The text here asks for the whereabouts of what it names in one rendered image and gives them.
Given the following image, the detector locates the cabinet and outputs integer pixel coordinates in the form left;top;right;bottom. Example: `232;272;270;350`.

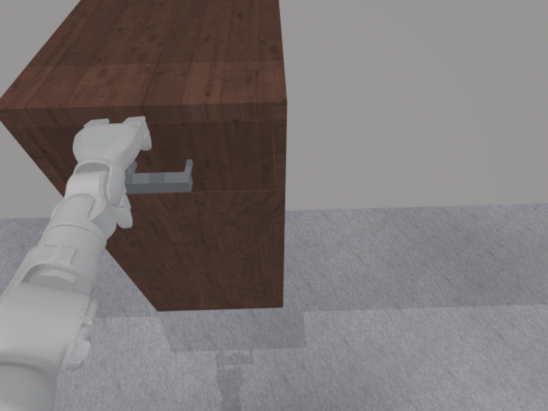
0;0;287;312

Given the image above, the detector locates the handle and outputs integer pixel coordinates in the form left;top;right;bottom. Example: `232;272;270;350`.
124;159;193;194

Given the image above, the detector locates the drawer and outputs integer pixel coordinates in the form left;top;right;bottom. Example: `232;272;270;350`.
21;118;274;192

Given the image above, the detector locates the left robot upper arm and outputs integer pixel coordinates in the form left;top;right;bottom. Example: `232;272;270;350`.
0;282;98;411

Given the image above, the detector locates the robot left hand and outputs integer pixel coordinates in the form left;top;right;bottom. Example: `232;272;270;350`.
73;116;152;229

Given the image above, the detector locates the robot left forearm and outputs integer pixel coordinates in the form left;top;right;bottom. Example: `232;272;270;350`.
0;158;125;318

